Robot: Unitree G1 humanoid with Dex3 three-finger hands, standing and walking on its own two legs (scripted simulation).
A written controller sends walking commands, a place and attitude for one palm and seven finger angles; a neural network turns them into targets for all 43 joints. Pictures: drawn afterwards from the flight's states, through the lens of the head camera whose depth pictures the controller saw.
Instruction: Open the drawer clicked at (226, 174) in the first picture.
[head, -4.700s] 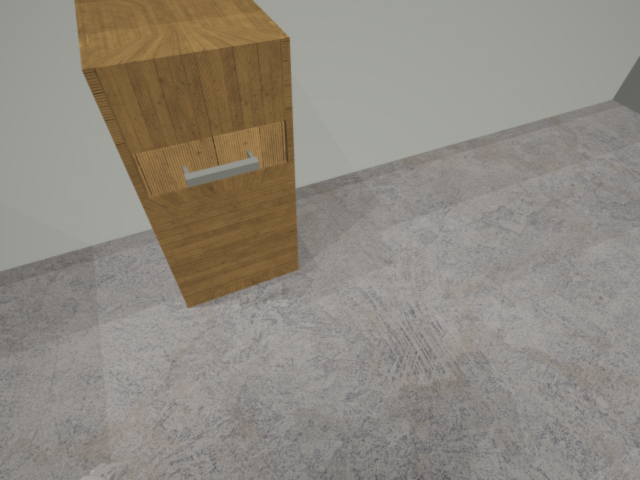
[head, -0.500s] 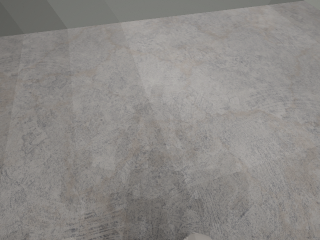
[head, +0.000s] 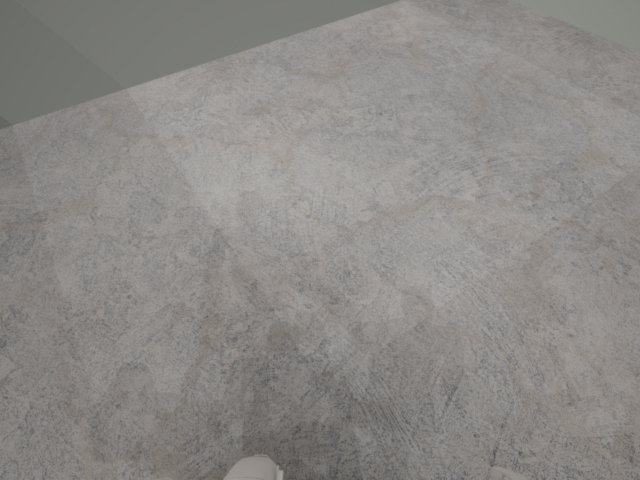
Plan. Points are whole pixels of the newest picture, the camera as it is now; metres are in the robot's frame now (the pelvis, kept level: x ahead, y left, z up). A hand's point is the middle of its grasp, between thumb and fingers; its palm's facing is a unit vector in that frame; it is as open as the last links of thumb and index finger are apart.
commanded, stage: walk to a spot facing it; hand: left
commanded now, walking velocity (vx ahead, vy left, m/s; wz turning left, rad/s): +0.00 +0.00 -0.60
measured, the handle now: out of the picture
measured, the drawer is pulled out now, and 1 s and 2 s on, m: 0.00 0.00 0.00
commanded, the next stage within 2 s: turn to face it in 0.94 s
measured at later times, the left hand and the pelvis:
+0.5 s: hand out of the picture +0.12 +0.22 -0.17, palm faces -0.28 -0.94 -0.22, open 7.4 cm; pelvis -0.01 +0.04 +0.00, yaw -19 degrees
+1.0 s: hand out of the picture +0.14 +0.12 -0.16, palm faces -0.45 -0.87 -0.21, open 7.4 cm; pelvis +0.05 -0.04 +0.00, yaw -32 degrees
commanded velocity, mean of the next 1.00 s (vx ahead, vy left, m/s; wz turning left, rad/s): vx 0.13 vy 0.00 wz -0.49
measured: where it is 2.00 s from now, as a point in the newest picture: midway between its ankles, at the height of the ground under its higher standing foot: outside the picture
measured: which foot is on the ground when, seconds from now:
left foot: up 0.00-0.12, down 0.14-0.62, up 0.64-1.00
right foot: down 0.00-0.14, up 0.16-0.60, down 0.62-1.00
